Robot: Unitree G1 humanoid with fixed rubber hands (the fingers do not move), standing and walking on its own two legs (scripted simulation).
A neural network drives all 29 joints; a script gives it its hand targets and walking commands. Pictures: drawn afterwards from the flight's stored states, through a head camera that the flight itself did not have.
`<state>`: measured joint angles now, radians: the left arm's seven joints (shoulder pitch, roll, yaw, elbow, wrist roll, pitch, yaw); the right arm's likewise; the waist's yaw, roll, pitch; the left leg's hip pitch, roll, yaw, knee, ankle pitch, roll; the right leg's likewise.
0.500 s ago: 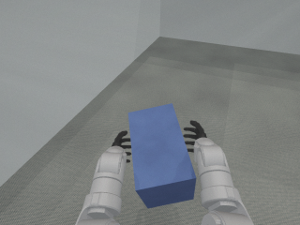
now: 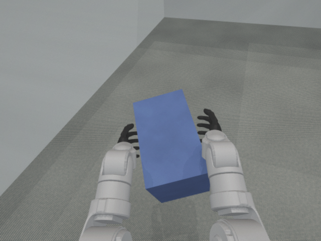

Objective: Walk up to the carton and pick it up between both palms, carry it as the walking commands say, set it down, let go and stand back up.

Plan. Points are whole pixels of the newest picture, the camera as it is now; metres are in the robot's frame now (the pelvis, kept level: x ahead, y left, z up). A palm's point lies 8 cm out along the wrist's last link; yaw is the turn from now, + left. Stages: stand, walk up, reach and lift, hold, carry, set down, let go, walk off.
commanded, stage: carry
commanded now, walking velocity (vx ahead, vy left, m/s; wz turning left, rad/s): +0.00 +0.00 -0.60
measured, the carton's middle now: (171, 147) +0.37 +0.01 -0.01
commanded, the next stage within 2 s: none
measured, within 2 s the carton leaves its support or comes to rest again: neither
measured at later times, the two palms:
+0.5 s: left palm (152, 128) +0.34 +0.05 +0.13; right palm (251, 134) +0.31 -0.17 +0.13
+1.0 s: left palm (167, 146) +0.29 +0.01 +0.12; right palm (282, 170) +0.23 -0.21 +0.12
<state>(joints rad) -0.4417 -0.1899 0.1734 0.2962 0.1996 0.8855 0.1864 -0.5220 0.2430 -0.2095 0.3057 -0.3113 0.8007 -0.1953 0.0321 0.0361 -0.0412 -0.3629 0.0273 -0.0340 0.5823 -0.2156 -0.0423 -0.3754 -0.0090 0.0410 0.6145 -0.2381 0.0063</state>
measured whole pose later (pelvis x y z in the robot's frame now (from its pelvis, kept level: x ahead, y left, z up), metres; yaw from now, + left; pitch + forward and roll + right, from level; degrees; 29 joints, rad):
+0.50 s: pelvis -0.02 -0.01 +0.01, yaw -10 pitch +5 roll -2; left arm -0.57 -0.26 0.21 0.01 0.12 1.11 0.40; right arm -0.59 0.27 -0.25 0.03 -0.14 0.97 -0.32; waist 0.03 0.05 -0.04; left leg -0.32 0.10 0.15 0.53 -0.29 0.01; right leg -0.51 0.00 -0.10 0.79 -0.36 0.02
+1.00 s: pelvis -0.04 -0.01 +0.01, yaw -14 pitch +5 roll +0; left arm -0.40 -0.20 0.09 -0.09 0.10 1.15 0.29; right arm -0.40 0.20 -0.09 -0.12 -0.10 1.13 -0.30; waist -0.03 0.02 -0.11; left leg -0.30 0.03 0.08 0.50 -0.29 -0.03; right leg -0.40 0.02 -0.07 0.48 -0.17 -0.06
